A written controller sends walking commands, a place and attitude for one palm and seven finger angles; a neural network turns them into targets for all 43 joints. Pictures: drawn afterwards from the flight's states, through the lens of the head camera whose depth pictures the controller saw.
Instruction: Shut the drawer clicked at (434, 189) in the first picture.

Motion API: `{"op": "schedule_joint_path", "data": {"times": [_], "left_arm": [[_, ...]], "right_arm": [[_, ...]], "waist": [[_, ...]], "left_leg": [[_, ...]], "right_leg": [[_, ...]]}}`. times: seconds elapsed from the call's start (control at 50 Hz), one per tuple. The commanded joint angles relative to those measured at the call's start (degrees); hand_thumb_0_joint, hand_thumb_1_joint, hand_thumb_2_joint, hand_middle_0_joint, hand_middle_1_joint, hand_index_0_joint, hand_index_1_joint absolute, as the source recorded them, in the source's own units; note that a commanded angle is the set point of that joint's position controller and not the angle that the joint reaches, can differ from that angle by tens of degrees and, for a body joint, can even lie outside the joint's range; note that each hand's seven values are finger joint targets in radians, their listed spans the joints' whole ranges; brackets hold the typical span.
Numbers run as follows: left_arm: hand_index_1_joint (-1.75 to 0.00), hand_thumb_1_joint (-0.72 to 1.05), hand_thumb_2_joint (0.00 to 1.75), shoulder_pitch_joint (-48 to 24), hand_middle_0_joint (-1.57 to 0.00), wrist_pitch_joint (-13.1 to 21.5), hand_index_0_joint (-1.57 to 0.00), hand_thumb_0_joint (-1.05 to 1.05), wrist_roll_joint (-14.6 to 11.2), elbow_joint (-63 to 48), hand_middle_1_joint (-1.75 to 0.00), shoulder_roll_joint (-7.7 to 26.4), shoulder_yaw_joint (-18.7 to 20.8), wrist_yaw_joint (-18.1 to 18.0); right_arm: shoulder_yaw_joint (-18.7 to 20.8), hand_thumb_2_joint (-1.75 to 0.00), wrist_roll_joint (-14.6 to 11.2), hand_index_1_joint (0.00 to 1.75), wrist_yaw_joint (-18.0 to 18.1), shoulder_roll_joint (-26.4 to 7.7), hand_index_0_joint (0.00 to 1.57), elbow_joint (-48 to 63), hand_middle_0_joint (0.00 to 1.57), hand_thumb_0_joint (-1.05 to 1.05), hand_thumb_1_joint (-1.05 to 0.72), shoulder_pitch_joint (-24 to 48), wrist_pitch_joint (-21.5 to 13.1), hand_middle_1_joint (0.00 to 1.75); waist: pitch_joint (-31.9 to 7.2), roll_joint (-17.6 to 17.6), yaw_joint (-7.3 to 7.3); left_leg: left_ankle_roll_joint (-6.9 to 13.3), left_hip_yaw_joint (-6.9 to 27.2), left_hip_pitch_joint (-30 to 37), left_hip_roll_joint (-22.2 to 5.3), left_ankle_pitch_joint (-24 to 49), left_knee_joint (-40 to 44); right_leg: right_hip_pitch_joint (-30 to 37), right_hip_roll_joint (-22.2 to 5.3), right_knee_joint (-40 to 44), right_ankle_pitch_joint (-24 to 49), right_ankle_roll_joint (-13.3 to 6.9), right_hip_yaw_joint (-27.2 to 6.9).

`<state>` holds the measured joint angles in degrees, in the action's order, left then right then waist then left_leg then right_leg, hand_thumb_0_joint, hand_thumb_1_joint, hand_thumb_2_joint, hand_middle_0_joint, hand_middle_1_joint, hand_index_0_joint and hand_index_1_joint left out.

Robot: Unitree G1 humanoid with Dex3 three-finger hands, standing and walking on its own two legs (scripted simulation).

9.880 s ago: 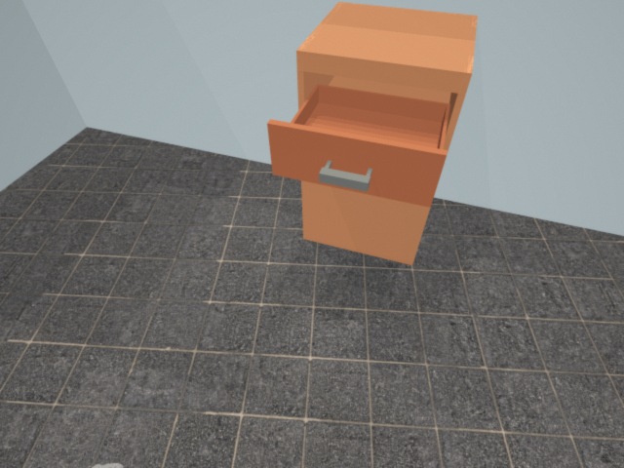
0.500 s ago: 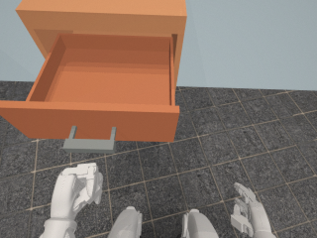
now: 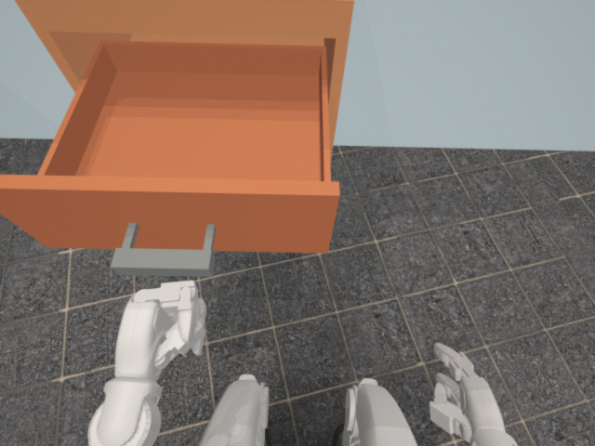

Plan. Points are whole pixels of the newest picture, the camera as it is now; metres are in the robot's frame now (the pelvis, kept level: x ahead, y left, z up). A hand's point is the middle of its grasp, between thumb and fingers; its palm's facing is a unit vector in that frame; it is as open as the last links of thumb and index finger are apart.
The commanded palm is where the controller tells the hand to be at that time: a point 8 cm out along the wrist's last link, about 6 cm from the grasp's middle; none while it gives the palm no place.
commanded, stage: bring the fist close to the handle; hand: left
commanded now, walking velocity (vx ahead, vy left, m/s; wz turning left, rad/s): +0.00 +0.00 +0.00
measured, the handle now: (168, 246) +0.36 +0.19 +0.03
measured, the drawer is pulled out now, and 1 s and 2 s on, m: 0.29 0.23 0.11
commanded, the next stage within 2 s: push the drawer shut in 0.16 s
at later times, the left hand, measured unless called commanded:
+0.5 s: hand (198, 308) +0.28 +0.14 +0.03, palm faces +0.00 -1.00 -0.05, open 3.3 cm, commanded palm +0.26 +0.19 +0.03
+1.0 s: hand (202, 266) +0.33 +0.14 +0.03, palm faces -0.02 -1.00 -0.04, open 3.1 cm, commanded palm +0.32 +0.19 +0.03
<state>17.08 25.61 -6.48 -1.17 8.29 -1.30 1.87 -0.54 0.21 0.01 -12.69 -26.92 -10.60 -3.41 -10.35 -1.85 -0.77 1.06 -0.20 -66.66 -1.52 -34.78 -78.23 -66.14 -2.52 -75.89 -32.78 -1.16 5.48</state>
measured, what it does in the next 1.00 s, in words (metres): stands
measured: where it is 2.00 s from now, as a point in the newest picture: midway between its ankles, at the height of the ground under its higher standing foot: outside the picture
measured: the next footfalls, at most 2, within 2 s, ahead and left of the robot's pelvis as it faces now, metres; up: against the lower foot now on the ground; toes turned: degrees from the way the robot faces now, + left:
none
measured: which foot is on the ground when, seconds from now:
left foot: down 0.00-1.00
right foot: down 0.00-1.00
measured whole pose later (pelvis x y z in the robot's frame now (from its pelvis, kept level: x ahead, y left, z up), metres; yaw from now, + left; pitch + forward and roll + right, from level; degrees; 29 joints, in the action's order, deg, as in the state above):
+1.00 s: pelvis -0.01 +0.00 +0.00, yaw +0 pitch +23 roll -2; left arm -6.7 25.0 -7.7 19.0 11.0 3.7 3.1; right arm -0.8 -0.2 1.0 -14.0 -32.3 -10.1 -2.5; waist -9.4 -1.5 -2.2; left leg 1.2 0.0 -67.3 -1.3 -32.9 -77.0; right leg -66.5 -2.5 -74.3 -30.8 -1.0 5.6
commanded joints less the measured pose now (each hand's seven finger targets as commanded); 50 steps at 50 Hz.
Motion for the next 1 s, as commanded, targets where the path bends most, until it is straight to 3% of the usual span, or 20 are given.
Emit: {"op": "schedule_joint_path", "data": {"times": [0.0, 0.12, 0.24, 0.32, 0.34, 0.42, 0.44, 0.46, 0.5, 0.52, 0.62, 0.66, 0.68, 0.7, 0.76, 0.88, 0.92, 0.96, 0.98], "left_arm": [[-1.60, 0.90, 0.90, -3.31, -1.40, 3.90, -1.40, 0.00, -0.35, -9.76, -1.60, 3.89, 2.23, -0.44], [-1.60, 0.90, 0.90, -2.00, -1.40, 5.29, -1.40, 0.00, -0.95, -11.14, -1.60, 3.48, 1.80, 0.02], [-1.60, 0.90, 0.90, -1.23, -1.40, 4.52, -1.40, 0.00, -0.98, -8.68, -1.60, 4.43, 3.09, 0.34], [-1.60, 0.90, 0.90, -9.99, -1.40, 5.46, -1.40, 0.00, -1.26, -8.79, -1.60, 5.29, 3.88, 0.37], [-1.60, 0.90, 0.90, -9.38, -1.40, 5.68, -1.40, 0.00, -1.60, -8.14, -1.60, 6.50, 5.55, 0.36], [-1.60, 0.90, 0.90, -11.30, -1.40, 4.96, -1.40, 0.00, -2.34, -6.43, -1.60, 5.13, 4.18, 1.65], [-1.60, 0.90, 0.90, -10.97, -1.40, 4.63, -1.40, 0.00, -2.41, -6.31, -1.60, 6.57, 5.56, 1.84], [-1.60, 0.90, 0.90, -10.46, -1.40, 4.06, -1.40, 0.00, -2.37, -5.99, -1.60, 5.58, 4.73, 2.20], [-1.60, 0.90, 0.90, -13.60, -1.40, 3.37, -1.40, 0.00, -2.56, -5.09, -1.60, 5.98, 4.85, 2.31], [-1.60, 0.90, 0.90, -14.54, -1.40, 3.41, -1.40, 0.00, -2.53, -5.14, -1.60, 6.04, 5.11, 2.22], [-1.60, 0.90, 0.90, -20.75, -1.40, 4.10, -1.40, 0.00, -2.54, -1.84, -1.60, 6.31, 5.85, 1.54], [-1.60, 0.90, 0.90, -22.49, -1.40, 4.63, -1.40, 0.00, -2.58, -1.10, -1.60, 8.01, 7.67, 1.50], [-1.60, 0.90, 0.90, -24.20, -1.40, 4.55, -1.40, 0.00, -2.47, -0.52, -1.60, 6.66, 5.93, 1.63], [-1.60, 0.90, 0.90, -25.90, -1.40, 4.48, -1.40, 0.00, -2.51, -0.13, -1.60, 7.35, 6.44, 1.58], [-1.60, 0.90, 0.90, -28.61, -1.40, 4.19, -1.40, 0.00, -2.43, 1.98, -1.60, 6.91, 6.27, 1.52], [-1.60, 0.90, 0.90, -36.07, -1.40, 3.42, -1.40, 0.00, -2.20, 5.89, -1.60, 7.04, 6.38, 0.84], [-1.60, 0.90, 0.90, -36.03, -1.40, 3.35, -1.40, 0.00, -2.05, 7.88, -1.60, 8.69, 8.55, 0.41], [-1.60, 0.90, 0.90, -38.80, -1.40, 3.46, -1.40, 0.00, -2.17, 8.70, -1.60, 7.39, 7.16, 0.37], [-1.60, 0.90, 0.90, -38.61, -1.40, 3.50, -1.40, 0.00, -2.03, 9.82, -1.60, 8.10, 8.15, 0.16]], "right_arm": [[3.20, -0.90, -0.01, 0.30, 0.75, -7.87, 0.20, 8.20, 0.20, 0.00, -0.90, 1.19, -2.99, 0.30], [3.25, -0.90, 0.00, 0.30, 0.59, -7.51, 0.20, 8.01, 0.20, 0.00, -0.90, 1.05, -3.44, 0.30], [3.37, -0.90, -0.15, 0.30, 0.66, -7.75, 0.20, 7.93, 0.20, 0.00, -0.90, 1.02, -2.95, 0.30], [3.23, -0.90, 0.06, 0.30, 1.11, -7.81, 0.20, 6.73, 0.20, 0.00, -0.90, 1.07, -3.22, 0.30], [3.33, -0.90, 0.02, 0.30, 1.20, -7.88, 0.20, 6.44, 0.20, 0.00, -0.90, 0.89, -3.32, 0.30], [3.31, -0.90, -0.16, 0.30, 1.02, -8.16, 0.20, 5.81, 0.20, 0.00, -0.90, 0.62, -3.38, 0.30], [3.43, -0.90, -0.18, 0.30, 0.99, -8.44, 0.20, 5.69, 0.20, 0.00, -0.90, 0.48, -3.23, 0.30], [3.43, -0.90, -0.25, 0.30, 0.92, -8.40, 0.20, 6.00, 0.20, 0.00, -0.90, 0.64, -3.10, 0.30], [3.43, -0.90, -0.36, 0.30, 1.12, -8.64, 0.20, 5.51, 0.20, 0.00, -0.90, 0.35, -2.90, 0.30], [3.39, -0.90, -0.32, 0.30, 1.13, -8.60, 0.20, 5.40, 0.20, 0.00, -0.90, 0.45, -2.79, 0.30], [3.27, -0.90, -0.20, 0.30, 1.35, -8.76, 0.20, 4.00, 0.20, 0.00, -0.90, 0.45, -2.82, 0.30], [3.32, -0.90, -0.20, 0.30, 1.41, -8.93, 0.20, 3.66, 0.20, 0.00, -0.90, 0.60, -2.75, 0.30], [3.14, -0.90, -0.25, 0.30, 1.33, -8.87, 0.20, 3.59, 0.20, 0.00, -0.90, 0.88, -2.74, 0.30], [3.21, -0.90, -0.25, 0.30, 1.39, -9.07, 0.20, 3.17, 0.20, 0.00, -0.90, 0.55, -2.70, 0.30], [3.11, -0.90, -0.33, 0.30, 1.33, -9.26, 0.20, 2.78, 0.20, 0.00, -0.90, 0.58, -2.38, 0.30], [3.03, -0.90, -0.34, 0.30, 1.41, -9.60, 0.20, 1.87, 0.20, 0.00, -0.90, -0.09, -1.90, 0.30], [3.10, -0.90, -0.29, 0.30, 1.44, -9.80, 0.20, 1.60, 0.20, 0.00, -0.90, -0.54, -1.67, 0.30], [3.04, -0.90, -0.35, 0.30, 1.27, -9.71, 0.20, 1.40, 0.20, 0.00, -0.90, -0.57, -1.54, 0.30], [3.06, -0.90, -0.33, 0.30, 1.23, -9.78, 0.20, 1.42, 0.20, 0.00, -0.90, -0.69, -1.37, 0.30]], "waist": [[-16.56, 3.06, -1.52], [-19.22, 0.32, -0.66], [-17.24, 2.86, -1.25], [-17.57, 1.61, -2.08], [-18.40, 1.65, -1.56], [-19.95, 0.49, -1.82], [-20.78, 0.14, -1.22], [-21.47, 0.44, -1.21], [-20.35, 1.97, -2.44], [-20.33, 1.07, -2.07], [-18.73, 2.53, -3.08], [-19.77, 0.99, -2.23], [-19.31, 0.17, -2.75], [-19.47, 0.29, -3.11], [-19.60, -0.62, -2.88], [-20.97, -0.45, -3.52], [-22.12, 0.30, -2.85], [-21.11, 0.12, -3.51], [-21.36, 0.22, -2.96]], "left_leg": [[0.23, 3.07, 10.22, 1.66, 13.67, 11.21], [0.08, 2.68, 12.59, 1.77, 16.97, 11.33], [0.30, 2.18, 10.12, 1.86, 15.16, 10.63], [0.47, 2.03, 9.36, 1.94, 13.92, 9.47], [0.41, 1.99, 9.42, 1.91, 14.71, 9.44], [0.48, 1.95, 11.35, 1.88, 17.54, 9.81], [0.33, 2.11, 11.77, 1.79, 18.23, 10.26], [0.38, 2.07, 12.33, 1.85, 18.88, 10.45], [0.60, 2.24, 11.48, 1.62, 18.31, 10.05], [0.50, 2.18, 11.50, 1.72, 18.03, 10.27], [0.61, 2.30, 10.29, 1.65, 14.77, 10.26], [0.41, 2.30, 10.40, 1.70, 14.20, 10.62], [0.44, 2.35, 10.86, 1.77, 13.86, 10.81], [0.54, 2.57, 11.26, 1.58, 14.30, 10.84], [0.31, 2.81, 12.49, 1.63, 13.61, 11.79], [0.26, 3.02, 13.60, 1.59, 12.91, 12.40], [0.12, 3.12, 13.86, 1.52, 13.95, 12.83], [0.07, 3.12, 14.25, 1.49, 13.47, 13.16], [0.01, 2.98, 13.89, 1.56, 13.02, 13.39]], "right_leg": [[13.65, 2.25, 10.69, 10.77, -0.59, -2.74], [14.92, 2.05, 10.29, 14.06, -0.82, -2.83], [15.59, 2.05, 11.11, 13.54, -0.45, -3.49], [14.58, 1.95, 11.15, 11.76, -0.40, -4.21], [15.49, 1.99, 11.10, 12.63, -0.50, -4.37], [16.04, 1.89, 10.99, 16.03, -0.48, -4.00], [16.83, 1.88, 10.68, 16.71, -0.57, -3.79], [17.26, 1.87, 10.64, 17.48, -0.50, -3.69], [16.65, 1.92, 11.00, 17.17, -0.24, -3.74], [16.68, 1.92, 11.01, 16.73, -0.30, -3.80], [15.13, 2.00, 11.84, 12.66, -0.12, -3.90], [15.27, 1.92, 11.70, 11.56, -0.32, -4.00], [14.47, 1.93, 11.83, 11.08, -0.37, -3.90], [14.01, 2.01, 11.79, 11.32, -0.39, -3.73], [13.13, 1.96, 11.85, 10.44, -0.46, -3.31], [12.84, 1.97, 12.28, 9.93, -0.30, -3.22], [13.90, 2.07, 12.13, 10.75, -0.37, -3.21], [13.15, 1.99, 12.50, 10.49, -0.29, -3.04], [13.73, 2.03, 12.61, 10.01, -0.35, -3.19]]}}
